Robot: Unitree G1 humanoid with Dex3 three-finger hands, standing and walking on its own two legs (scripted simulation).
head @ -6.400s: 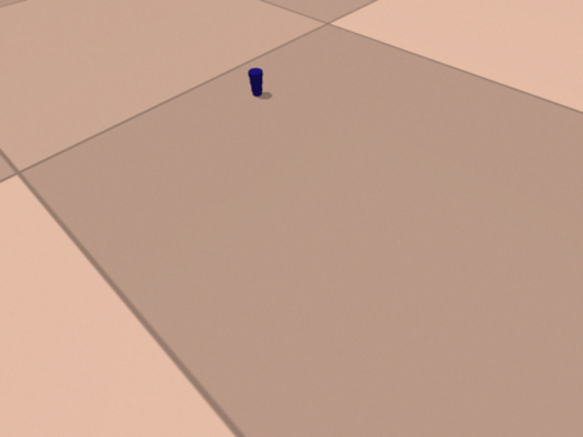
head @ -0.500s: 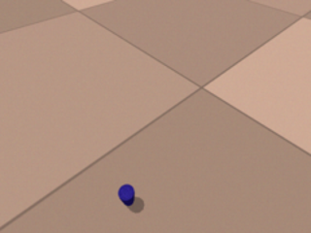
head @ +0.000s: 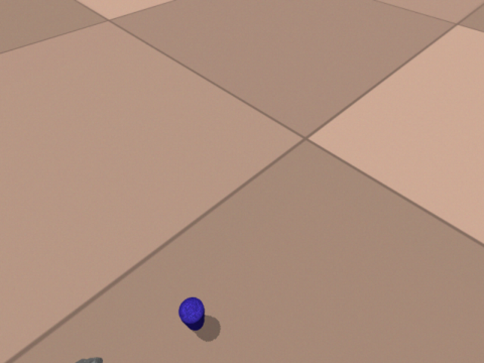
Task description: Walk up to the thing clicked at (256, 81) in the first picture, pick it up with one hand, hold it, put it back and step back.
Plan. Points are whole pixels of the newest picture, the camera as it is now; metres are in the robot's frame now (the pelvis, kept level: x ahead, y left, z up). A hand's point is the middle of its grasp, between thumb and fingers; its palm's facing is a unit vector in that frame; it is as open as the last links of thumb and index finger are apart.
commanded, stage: walk up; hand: left
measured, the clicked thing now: (193, 316) +0.40 +0.19 -0.71
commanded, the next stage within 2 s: stand in 0.76 s
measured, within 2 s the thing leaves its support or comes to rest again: neither
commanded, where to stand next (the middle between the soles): +0.04 -0.01 m, yaw -2 degrees
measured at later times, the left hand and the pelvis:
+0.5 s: hand out of the picture +0.08 +0.26 -0.16, palm faces +0.00 -0.95 -0.33, open 7.4 cm; pelvis +0.00 +0.00 +0.00, yaw +0 degrees
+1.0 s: hand out of the picture +0.08 +0.26 -0.16, palm faces -0.02 -0.94 -0.34, open 7.4 cm; pelvis +0.01 +0.01 +0.00, yaw +0 degrees
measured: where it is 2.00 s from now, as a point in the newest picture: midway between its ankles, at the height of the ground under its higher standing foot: outside the picture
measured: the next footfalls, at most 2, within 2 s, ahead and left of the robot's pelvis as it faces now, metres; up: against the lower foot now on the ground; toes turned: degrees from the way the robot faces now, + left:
none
